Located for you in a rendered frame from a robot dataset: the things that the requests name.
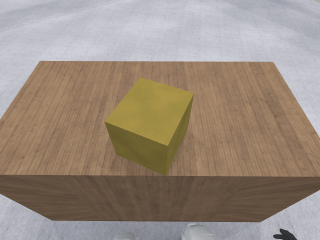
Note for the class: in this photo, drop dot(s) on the carton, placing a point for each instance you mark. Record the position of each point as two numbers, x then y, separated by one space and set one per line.
149 124

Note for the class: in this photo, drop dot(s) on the robot right thigh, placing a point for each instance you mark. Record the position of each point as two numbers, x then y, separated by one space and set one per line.
198 232

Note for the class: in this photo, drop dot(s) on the pedestal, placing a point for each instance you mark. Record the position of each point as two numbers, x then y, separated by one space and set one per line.
249 151

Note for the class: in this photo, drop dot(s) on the right robot hand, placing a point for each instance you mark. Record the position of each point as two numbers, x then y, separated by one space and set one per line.
285 235

